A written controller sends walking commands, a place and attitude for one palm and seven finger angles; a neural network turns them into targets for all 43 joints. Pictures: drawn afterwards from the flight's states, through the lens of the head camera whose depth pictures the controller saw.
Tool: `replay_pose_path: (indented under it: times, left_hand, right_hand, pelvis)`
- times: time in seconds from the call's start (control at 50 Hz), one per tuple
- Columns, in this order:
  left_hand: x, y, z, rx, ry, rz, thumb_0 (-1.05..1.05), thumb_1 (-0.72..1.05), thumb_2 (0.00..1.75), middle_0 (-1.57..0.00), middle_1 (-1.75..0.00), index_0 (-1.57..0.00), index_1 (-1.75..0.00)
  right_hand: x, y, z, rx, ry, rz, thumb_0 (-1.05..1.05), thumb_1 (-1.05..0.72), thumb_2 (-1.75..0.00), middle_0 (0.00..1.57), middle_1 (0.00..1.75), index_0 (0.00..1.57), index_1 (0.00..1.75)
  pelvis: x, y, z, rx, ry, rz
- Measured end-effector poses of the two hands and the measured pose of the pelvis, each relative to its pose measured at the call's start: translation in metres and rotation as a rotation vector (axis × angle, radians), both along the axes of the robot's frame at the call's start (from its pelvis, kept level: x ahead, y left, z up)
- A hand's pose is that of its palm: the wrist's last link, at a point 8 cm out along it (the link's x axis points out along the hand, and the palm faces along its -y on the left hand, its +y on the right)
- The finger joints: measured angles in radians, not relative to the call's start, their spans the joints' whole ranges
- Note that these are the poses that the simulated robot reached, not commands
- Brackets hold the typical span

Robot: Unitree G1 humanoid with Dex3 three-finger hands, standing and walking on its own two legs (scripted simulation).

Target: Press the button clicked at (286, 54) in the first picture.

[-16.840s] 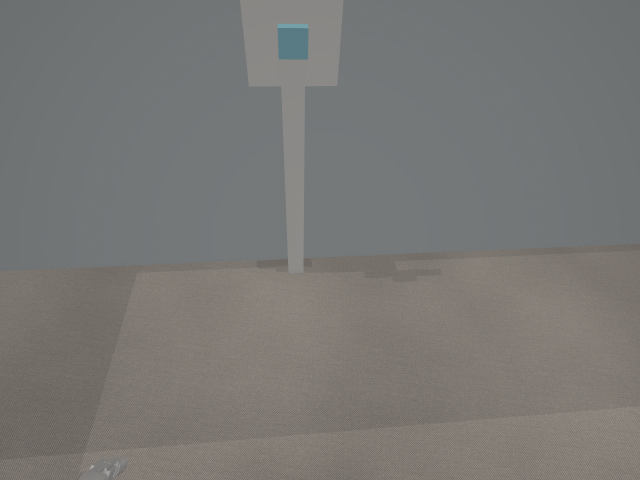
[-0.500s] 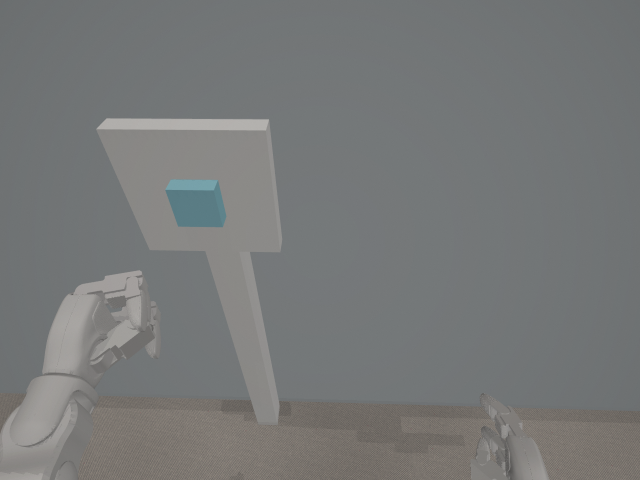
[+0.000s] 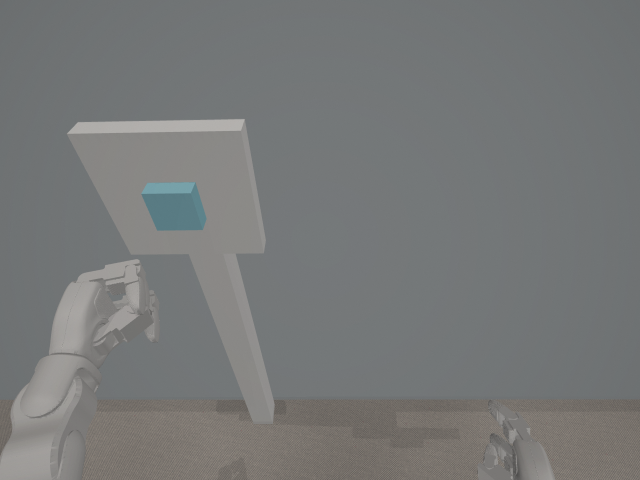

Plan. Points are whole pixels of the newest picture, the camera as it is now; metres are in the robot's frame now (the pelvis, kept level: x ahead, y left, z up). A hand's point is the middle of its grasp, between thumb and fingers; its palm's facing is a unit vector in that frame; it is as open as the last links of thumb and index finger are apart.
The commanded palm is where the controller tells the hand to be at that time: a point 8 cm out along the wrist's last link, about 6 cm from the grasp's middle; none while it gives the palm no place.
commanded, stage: aim a knuckle at the button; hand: left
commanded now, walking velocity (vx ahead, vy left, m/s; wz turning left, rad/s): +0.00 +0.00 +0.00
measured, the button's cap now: (176, 205) +0.43 +0.24 +0.14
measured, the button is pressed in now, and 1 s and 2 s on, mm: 0 0 0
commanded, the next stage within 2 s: press the button with the knuckle in 1.62 s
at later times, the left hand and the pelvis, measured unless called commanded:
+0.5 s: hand (170, 286) +0.31 +0.21 +0.12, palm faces +0.08 -1.00 -0.03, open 3.1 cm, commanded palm +0.29 +0.26 +0.12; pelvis +0.00 +0.02 +0.00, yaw -1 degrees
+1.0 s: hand (187, 264) +0.35 +0.20 +0.11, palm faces +0.09 -1.00 -0.03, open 3.1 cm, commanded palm +0.31 +0.26 +0.11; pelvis +0.00 +0.02 +0.00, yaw -2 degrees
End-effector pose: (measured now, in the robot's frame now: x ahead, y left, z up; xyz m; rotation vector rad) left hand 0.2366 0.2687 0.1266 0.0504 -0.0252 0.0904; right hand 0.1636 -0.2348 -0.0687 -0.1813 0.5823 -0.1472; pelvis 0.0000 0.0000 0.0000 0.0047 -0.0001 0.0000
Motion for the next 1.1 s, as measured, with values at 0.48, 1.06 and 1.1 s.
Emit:
replay_pose_path:
  times: [0.48,1.06,1.1]
  left_hand:
    - [0.044,-0.008,-0.009,-0.022,-0.015,-0.019,0.01,0.90,0.90,-1.30,-1.50,-1.30,-1.50]
    - [0.081,-0.010,-0.015,-0.017,-0.014,0.007,0.01,0.90,0.90,-1.30,-1.50,-1.30,-1.50]
    - [0.077,-0.007,-0.016,-0.019,-0.009,0.009,0.01,0.90,0.90,-1.30,-1.50,-1.30,-1.50]
  right_hand:
    - [-0.014,0.020,-0.008,0.010,0.076,-0.025,0.01,-0.90,-0.90,0.20,0.30,0.20,0.30]
    - [-0.054,0.003,-0.024,0.009,0.232,-0.104,0.01,-0.90,-0.90,0.20,0.30,0.20,0.30]
    - [-0.050,0.002,-0.024,0.007,0.229,-0.100,0.01,-0.90,-0.90,0.20,0.30,0.20,0.30]
  pelvis:
    - [-0.001,0.020,0.000,-0.006,0.019,-0.016]
    - [0.002,0.019,-0.001,-0.007,0.043,-0.035]
    - [0.001,0.019,-0.001,-0.008,0.040,-0.030]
